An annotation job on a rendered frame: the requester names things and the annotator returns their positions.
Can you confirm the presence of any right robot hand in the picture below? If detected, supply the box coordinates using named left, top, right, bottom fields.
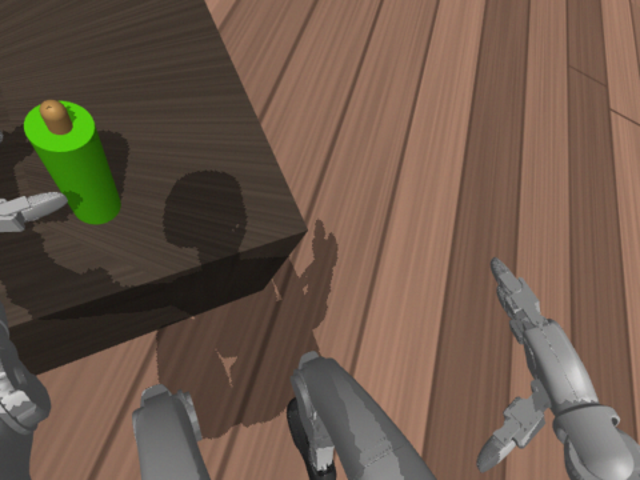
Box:
left=477, top=257, right=600, bottom=473

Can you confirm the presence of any right robot foot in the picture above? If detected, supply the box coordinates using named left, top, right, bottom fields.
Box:
left=287, top=397, right=336, bottom=480

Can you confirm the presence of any right robot arm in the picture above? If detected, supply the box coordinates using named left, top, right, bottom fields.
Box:
left=552, top=403, right=640, bottom=480

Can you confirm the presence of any left robot arm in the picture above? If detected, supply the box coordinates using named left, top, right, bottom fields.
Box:
left=0, top=301, right=51, bottom=480

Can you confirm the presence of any left robot hand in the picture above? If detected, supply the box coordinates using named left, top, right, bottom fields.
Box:
left=0, top=131, right=68, bottom=232

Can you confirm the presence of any bottle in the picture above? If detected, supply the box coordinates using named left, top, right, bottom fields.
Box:
left=24, top=100, right=121, bottom=225

